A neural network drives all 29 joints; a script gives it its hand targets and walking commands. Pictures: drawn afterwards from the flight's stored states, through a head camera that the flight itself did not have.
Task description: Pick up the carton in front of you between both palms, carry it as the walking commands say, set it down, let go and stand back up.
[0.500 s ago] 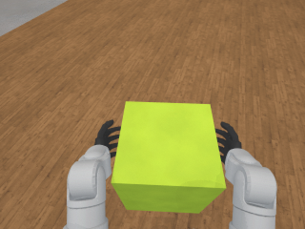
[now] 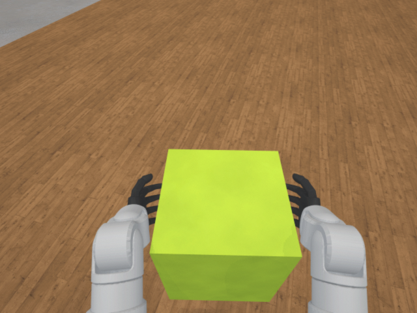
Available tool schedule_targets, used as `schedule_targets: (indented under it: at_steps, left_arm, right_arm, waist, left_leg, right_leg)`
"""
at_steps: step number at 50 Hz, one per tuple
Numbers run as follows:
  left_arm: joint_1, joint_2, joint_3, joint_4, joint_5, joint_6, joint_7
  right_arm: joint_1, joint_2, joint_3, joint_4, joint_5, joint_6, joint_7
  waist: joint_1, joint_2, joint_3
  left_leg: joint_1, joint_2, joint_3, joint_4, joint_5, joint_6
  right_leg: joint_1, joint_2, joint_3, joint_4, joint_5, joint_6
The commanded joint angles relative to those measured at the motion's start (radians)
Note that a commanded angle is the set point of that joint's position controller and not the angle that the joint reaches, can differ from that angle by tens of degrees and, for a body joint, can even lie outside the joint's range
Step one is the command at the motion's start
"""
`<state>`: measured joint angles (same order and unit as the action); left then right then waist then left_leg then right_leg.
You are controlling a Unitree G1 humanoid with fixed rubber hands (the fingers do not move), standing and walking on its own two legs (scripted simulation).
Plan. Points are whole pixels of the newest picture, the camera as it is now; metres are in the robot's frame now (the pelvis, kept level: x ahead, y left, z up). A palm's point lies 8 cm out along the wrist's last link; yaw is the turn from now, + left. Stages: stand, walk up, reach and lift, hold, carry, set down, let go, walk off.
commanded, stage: carry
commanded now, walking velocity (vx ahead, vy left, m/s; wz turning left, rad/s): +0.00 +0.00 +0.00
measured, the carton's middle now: (221, 228) +0.28 +0.01 +0.01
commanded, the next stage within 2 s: hold in 1.60 s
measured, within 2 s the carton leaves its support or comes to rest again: neither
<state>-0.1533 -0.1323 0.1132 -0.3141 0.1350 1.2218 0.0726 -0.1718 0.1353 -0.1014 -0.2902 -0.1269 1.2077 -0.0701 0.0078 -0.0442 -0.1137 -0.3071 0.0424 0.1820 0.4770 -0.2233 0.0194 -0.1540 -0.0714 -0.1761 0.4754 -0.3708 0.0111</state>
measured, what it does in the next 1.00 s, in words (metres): stands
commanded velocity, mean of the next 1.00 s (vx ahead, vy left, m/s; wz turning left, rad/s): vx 0.00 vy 0.00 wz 0.00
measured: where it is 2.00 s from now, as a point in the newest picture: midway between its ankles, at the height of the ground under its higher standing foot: outside the picture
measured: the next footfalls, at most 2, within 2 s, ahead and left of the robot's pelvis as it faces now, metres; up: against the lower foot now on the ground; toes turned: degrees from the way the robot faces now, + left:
none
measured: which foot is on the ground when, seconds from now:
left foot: down 0.00-1.00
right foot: down 0.00-1.00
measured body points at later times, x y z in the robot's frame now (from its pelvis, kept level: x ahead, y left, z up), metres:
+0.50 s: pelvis +0.00 +0.01 +0.00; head -0.02 +0.01 +0.45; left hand +0.28 +0.15 +0.04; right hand +0.28 -0.15 +0.04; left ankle +0.01 +0.11 -0.74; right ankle -0.08 -0.10 -0.74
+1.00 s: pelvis -0.03 +0.00 +0.00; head -0.05 +0.00 +0.45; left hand +0.27 +0.15 +0.03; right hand +0.27 -0.16 +0.03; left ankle +0.01 +0.11 -0.74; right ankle -0.08 -0.10 -0.74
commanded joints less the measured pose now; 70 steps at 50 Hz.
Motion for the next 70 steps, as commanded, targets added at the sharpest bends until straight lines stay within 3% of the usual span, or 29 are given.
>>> schedule_targets:
  at_steps: [1,6,15,22,28,32,36,44,70]
  left_arm:
    - [-0.462,-0.911,-0.747,-0.052,-0.423,-0.014,-0.256]
    - [-0.425,-0.918,-0.746,0.003,-0.393,-0.069,-0.258]
    - [-0.359,-0.859,-0.699,0.058,-0.317,-0.186,-0.247]
    - [-0.369,-0.782,-0.619,0.144,-0.235,-0.3,-0.238]
    - [-0.414,-0.743,-0.498,0.301,-0.149,-0.423,-0.23]
    - [-0.472,-0.768,-0.423,0.422,-0.097,-0.515,-0.237]
    - [-0.526,-0.845,-0.415,0.483,-0.086,-0.577,-0.254]
    - [-0.488,-0.896,-0.498,0.418,-0.136,-0.536,-0.266]
    - [-0.493,-0.88,-0.487,0.407,-0.135,-0.515,-0.267]
  right_arm:
    - [-0.356,0.92,0.681,-0.008,0.38,-0.013,0.251]
    - [-0.362,0.918,0.706,0.004,0.362,-0.063,0.251]
    - [-0.339,0.858,0.698,0.048,0.313,-0.177,0.25]
    - [-0.334,0.785,0.604,0.137,0.225,-0.291,0.237]
    - [-0.365,0.743,0.473,0.291,0.13,-0.413,0.229]
    - [-0.426,0.767,0.401,0.411,0.078,-0.504,0.237]
    - [-0.487,0.84,0.397,0.472,0.07,-0.567,0.255]
    - [-0.45,0.891,0.474,0.413,0.122,-0.524,0.268]
    - [-0.452,0.874,0.462,0.405,0.117,-0.502,0.269]
  waist:
    - [-0.006,0.107,-0.267]
    - [-0.007,0.071,-0.286]
    - [-0.007,0.027,-0.258]
    - [-0.008,0.039,-0.201]
    - [-0.007,0.042,-0.167]
    - [-0.006,0.04,-0.163]
    - [-0.006,0.041,-0.181]
    - [-0.008,0.043,-0.216]
    - [-0.008,0.043,-0.198]
  left_leg:
    - [0.235,0.152,-0.111,0.042,0.77,0.024]
    - [0.244,0.147,-0.107,0.072,0.811,0.031]
    - [0.17,0.122,-0.092,0.084,0.589,0.021]
    - [0.151,0.124,-0.096,0.045,0.448,0.015]
    - [0.134,0.128,-0.106,0.006,0.327,0.01]
    - [0.127,0.129,-0.11,-0.014,0.267,0.009]
    - [0.128,0.128,-0.114,-0.024,0.238,0.008]
    - [0.14,0.127,-0.113,-0.02,0.264,0.01]
    - [0.119,0.129,-0.112,-0.02,0.234,0.002]
  right_leg:
    - [0.029,-0.086,0.059,0.018,0.497,0.026]
    - [0.034,-0.075,0.057,0.03,0.519,0.031]
    - [0.066,-0.097,0.065,0.026,0.621,0.014]
    - [0.017,-0.098,0.075,-0.008,0.457,0.002]
    - [-0.022,-0.097,0.088,-0.043,0.32,-0.01]
    - [-0.041,-0.097,0.093,-0.059,0.255,-0.016]
    - [-0.046,-0.095,0.098,-0.063,0.22,-0.022]
    - [-0.043,-0.095,0.105,-0.052,0.236,-0.025]
    - [-0.071,-0.091,0.115,-0.055,0.233,-0.036]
